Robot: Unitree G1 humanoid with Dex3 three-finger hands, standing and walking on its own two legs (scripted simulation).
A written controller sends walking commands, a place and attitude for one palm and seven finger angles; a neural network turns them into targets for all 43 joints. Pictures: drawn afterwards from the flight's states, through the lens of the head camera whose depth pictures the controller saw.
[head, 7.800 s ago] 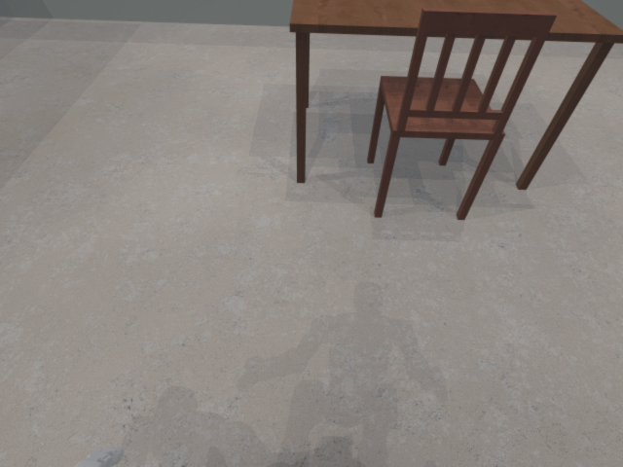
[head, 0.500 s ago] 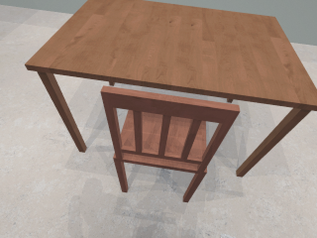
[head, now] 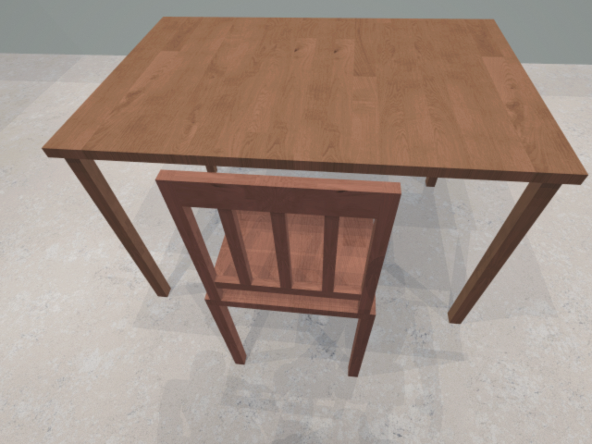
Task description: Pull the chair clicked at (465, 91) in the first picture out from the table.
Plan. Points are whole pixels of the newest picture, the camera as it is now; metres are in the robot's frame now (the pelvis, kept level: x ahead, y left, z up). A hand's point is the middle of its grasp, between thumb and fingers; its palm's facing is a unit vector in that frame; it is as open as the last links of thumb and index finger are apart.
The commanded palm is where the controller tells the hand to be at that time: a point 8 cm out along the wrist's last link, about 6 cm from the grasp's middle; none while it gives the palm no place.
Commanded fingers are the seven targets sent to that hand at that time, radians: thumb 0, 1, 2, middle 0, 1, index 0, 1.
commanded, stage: come to a stop and stand still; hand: left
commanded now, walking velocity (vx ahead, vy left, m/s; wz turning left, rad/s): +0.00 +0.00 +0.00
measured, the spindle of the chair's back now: (282, 251) +0.48 +0.07 -0.10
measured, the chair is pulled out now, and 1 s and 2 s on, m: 0.00 0.00 0.00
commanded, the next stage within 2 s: look again from close up in 1.30 s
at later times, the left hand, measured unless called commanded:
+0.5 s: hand out of the picture +0.02 +0.25 -0.18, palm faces +0.00 -0.98 -0.22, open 7.4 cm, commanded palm none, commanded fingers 0.00 0.90 0.90 -0.20 -0.30 -0.20 -0.30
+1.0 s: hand out of the picture +0.04 +0.22 -0.18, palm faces +0.01 -0.98 -0.21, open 7.3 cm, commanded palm none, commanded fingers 0.00 0.90 0.90 -0.20 -0.30 -0.20 -0.30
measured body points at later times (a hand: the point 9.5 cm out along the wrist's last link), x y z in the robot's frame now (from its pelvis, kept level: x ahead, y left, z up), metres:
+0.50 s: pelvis +0.00 +0.06 -0.01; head +0.01 +0.06 +0.44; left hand +0.02 +0.30 -0.16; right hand +0.03 -0.17 -0.16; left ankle -0.04 +0.14 -0.75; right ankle +0.01 -0.11 -0.74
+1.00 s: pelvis +0.02 +0.05 -0.01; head +0.04 +0.05 +0.44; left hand +0.04 +0.28 -0.17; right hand +0.02 -0.18 -0.17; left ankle -0.04 +0.14 -0.75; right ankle +0.01 -0.11 -0.75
